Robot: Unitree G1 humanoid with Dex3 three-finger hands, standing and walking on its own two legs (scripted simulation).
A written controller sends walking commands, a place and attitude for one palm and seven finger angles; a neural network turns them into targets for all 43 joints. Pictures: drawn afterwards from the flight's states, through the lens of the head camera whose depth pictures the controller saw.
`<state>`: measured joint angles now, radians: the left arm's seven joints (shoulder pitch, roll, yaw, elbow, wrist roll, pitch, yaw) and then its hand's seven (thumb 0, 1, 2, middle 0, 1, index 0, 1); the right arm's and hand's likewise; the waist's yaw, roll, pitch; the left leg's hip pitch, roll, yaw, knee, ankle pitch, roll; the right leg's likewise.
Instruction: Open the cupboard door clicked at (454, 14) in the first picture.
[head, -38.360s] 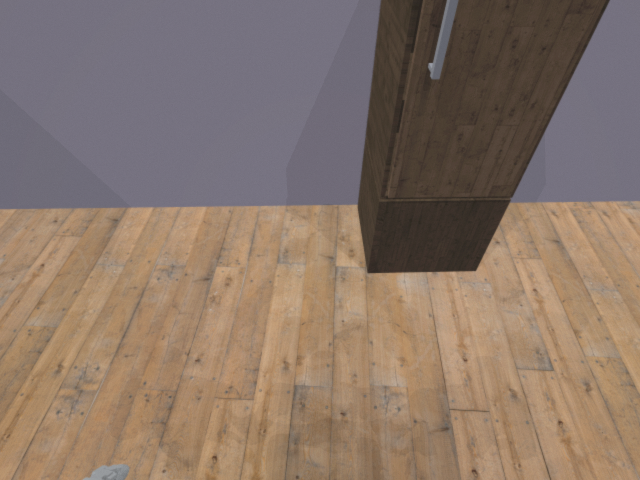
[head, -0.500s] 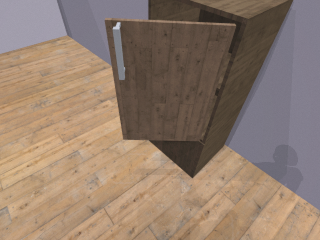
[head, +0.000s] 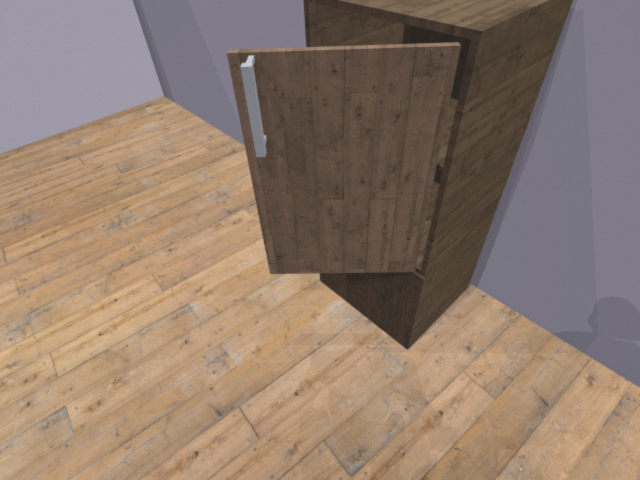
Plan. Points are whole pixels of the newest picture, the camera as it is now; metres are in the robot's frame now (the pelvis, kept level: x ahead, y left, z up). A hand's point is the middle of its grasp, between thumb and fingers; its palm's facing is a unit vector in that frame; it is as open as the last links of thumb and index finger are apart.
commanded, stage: come to a stop and stand still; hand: left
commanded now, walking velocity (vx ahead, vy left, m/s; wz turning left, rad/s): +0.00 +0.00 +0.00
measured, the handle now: (256, 108) +0.70 +0.16 +0.16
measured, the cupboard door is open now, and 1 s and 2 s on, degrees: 46 46 46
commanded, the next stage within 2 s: look again from close up in 0.58 s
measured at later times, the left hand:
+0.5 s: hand out of the picture +0.03 +0.21 -0.15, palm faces -0.04 -0.94 -0.35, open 7.4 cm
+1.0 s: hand out of the picture +0.06 +0.23 -0.14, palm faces -0.03 -0.94 -0.35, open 7.4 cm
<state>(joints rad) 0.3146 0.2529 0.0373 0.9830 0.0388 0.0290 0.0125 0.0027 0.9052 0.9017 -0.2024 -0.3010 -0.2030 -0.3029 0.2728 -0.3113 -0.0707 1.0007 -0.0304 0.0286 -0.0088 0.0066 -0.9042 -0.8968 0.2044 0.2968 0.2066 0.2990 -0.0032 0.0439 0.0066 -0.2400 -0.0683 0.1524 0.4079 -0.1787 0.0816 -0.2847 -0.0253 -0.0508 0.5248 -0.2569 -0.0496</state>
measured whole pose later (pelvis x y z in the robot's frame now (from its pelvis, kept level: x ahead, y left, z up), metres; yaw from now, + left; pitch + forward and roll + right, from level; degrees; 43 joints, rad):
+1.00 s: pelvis -0.01 -0.02 +0.01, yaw +1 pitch -1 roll +0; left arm 0.14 0.33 0.00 1.07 0.02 -0.01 0.01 0.00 0.90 0.90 -0.20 -0.30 -0.20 -0.30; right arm 0.14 -0.34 -0.01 1.09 -0.02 -0.02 0.00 0.00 -0.90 -0.90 0.20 0.30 0.21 0.30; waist -0.01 0.02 0.03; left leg -0.15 -0.01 0.01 0.35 -0.18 0.01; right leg -0.15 0.01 0.00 0.38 -0.21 -0.02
